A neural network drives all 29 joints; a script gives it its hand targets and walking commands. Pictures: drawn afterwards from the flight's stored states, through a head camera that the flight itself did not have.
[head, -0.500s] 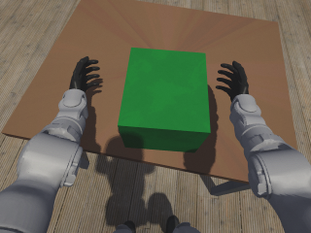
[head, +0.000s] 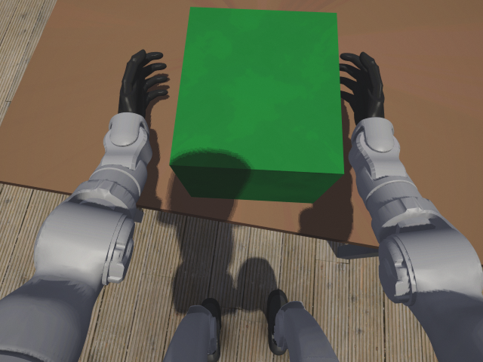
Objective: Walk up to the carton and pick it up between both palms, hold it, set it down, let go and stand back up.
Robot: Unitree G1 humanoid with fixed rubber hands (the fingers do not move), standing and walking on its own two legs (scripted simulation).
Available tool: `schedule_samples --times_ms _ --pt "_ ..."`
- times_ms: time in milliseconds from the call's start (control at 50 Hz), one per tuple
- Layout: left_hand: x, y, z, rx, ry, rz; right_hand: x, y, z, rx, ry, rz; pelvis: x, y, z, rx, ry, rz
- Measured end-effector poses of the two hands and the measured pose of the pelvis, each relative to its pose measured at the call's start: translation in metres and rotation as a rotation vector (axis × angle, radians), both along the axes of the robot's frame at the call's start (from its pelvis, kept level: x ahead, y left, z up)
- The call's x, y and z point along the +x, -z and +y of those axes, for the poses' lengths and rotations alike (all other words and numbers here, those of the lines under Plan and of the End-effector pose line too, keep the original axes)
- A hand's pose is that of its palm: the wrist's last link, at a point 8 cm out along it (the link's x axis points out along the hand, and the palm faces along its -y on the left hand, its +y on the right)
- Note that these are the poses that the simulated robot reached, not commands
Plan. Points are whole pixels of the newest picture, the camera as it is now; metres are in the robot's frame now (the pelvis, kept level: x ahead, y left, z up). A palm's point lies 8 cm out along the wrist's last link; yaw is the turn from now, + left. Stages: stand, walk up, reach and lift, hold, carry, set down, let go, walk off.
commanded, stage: reach and lift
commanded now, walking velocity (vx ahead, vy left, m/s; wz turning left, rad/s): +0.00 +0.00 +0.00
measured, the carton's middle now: (257, 113) +0.49 -0.02 +0.00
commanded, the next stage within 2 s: none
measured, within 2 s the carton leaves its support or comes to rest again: neither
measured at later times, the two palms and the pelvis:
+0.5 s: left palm (161, 125) +0.49 +0.13 -0.03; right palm (343, 134) +0.47 -0.16 -0.03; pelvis -0.01 +0.01 -0.02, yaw -1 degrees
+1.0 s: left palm (153, 140) +0.46 +0.15 -0.03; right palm (340, 147) +0.44 -0.15 -0.03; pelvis +0.02 +0.01 +0.00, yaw -1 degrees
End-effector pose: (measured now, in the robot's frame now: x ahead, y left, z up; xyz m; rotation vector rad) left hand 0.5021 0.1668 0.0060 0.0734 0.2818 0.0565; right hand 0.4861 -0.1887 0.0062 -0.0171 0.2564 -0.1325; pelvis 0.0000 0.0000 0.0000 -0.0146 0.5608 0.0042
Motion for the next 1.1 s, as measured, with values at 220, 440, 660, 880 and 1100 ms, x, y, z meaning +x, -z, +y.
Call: schedule_samples --times_ms 220,440,660,880,1100 --pt "-0.003 0.029 -0.033 -0.065 0.017 -0.04 -0.007 0.026 0.021 0.016 0.028 -0.057 -0.018 0.009 0.002 0.005 -0.003 -0.012" --pt "-0.011 0.038 -0.033 -0.035 -0.003 -0.075 -0.018 0.043 0.026 -0.022 0.042 -0.108 -0.016 0.016 0.005 0.001 0.012 0.025" --pt "-0.032 0.027 -0.03 -0.051 -0.024 0.063 -0.032 0.032 0.026 0.008 0.006 0.016 0.027 0.007 0.006 -0.009 0.015 -0.019" --pt "-0.042 0.03 -0.022 -0.078 -0.032 0.054 -0.044 0.031 0.035 0.006 0.007 0.038 0.031 -0.001 0.01 -0.02 0.0 -0.055" --pt "-0.044 0.031 -0.022 -0.083 -0.032 0.028 -0.047 0.033 0.035 0.0 0.01 0.034 0.02 -0.003 0.017 -0.029 0.011 -0.019"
